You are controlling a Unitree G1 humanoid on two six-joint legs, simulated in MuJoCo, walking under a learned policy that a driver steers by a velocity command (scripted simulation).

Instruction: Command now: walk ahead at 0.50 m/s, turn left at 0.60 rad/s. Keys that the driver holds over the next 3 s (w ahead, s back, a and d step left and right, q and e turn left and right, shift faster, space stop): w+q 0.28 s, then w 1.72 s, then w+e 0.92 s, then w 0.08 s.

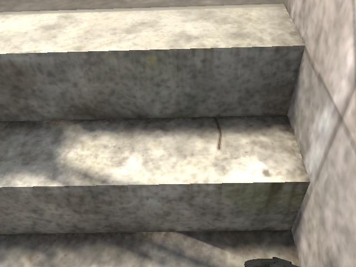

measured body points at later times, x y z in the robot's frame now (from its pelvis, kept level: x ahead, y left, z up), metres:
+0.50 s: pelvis +0.19 -0.02 +0.21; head +0.20 -0.05 +0.66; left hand +0.47 +0.18 +0.22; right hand +0.13 -0.24 +0.05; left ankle +0.10 +0.09 -0.54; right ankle +0.33 -0.13 -0.30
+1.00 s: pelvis +0.39 +0.01 +0.42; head +0.41 -0.01 +0.87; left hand +0.23 +0.14 +0.28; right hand +0.67 -0.04 +0.33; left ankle +0.53 +0.18 -0.01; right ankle +0.32 -0.14 -0.33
